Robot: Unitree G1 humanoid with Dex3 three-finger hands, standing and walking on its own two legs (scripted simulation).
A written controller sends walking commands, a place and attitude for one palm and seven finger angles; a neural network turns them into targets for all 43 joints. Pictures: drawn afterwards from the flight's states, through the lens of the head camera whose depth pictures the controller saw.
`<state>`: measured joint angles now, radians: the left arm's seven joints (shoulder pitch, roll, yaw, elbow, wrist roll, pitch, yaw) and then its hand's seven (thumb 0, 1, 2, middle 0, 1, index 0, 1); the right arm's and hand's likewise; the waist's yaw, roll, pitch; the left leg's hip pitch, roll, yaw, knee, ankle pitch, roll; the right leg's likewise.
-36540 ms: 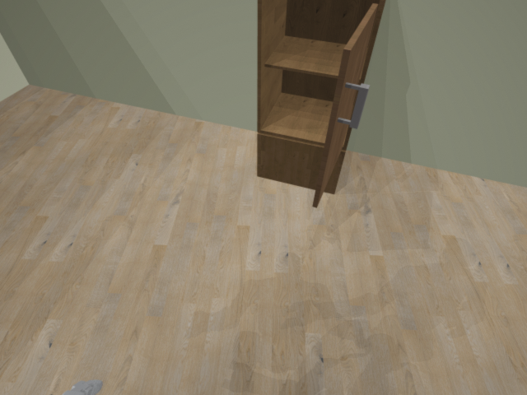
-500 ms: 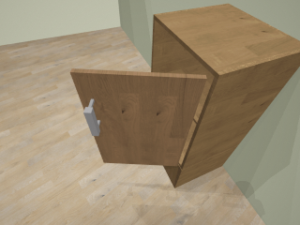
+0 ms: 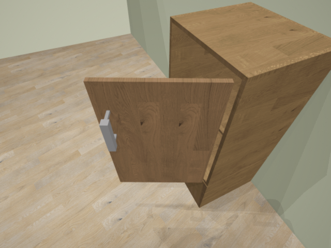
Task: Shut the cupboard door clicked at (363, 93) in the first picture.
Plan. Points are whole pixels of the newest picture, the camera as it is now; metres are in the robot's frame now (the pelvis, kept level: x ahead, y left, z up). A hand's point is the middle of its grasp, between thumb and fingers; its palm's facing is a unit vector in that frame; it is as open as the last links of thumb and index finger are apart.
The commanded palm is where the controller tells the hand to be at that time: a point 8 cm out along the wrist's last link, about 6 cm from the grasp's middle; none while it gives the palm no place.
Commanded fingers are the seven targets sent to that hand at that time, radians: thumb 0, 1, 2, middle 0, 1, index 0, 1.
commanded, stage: look again from close up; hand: left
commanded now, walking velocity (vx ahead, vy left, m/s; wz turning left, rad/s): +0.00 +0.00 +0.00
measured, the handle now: (110, 131) +0.45 +0.20 -0.01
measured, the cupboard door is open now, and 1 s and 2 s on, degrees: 64 64 64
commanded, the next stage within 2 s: raise the hand and make a fist in 0.30 s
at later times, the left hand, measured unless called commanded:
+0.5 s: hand out of the picture +0.07 +0.21 -0.11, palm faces +0.20 -0.95 -0.23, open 7.3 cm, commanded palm +0.08 +0.25 -0.06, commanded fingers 0.00 0.90 0.90 -0.29 -0.40 -0.29 -0.40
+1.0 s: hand out of the picture +0.12 +0.19 -0.05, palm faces +0.06 -1.00 -0.05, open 5.3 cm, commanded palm +0.10 +0.25 -0.04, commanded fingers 0.00 0.90 0.90 -0.75 -0.90 -0.75 -0.90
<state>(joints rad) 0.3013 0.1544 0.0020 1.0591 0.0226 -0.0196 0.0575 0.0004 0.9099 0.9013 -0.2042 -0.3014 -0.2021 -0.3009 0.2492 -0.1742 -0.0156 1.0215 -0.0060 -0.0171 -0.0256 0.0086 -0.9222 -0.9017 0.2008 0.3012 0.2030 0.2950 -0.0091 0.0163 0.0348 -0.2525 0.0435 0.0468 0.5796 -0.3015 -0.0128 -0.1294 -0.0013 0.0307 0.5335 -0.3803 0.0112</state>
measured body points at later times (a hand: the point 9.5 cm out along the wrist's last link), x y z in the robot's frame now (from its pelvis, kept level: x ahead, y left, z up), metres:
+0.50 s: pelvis -0.02 +0.01 +0.00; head -0.01 +0.01 +0.45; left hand +0.06 +0.26 -0.09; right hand +0.02 -0.23 -0.14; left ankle +0.01 +0.13 -0.73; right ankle -0.06 -0.13 -0.73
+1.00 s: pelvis -0.07 -0.02 -0.11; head -0.02 +0.00 +0.34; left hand +0.11 +0.25 -0.04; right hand +0.16 -0.23 -0.17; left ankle +0.00 +0.12 -0.73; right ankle -0.06 -0.13 -0.73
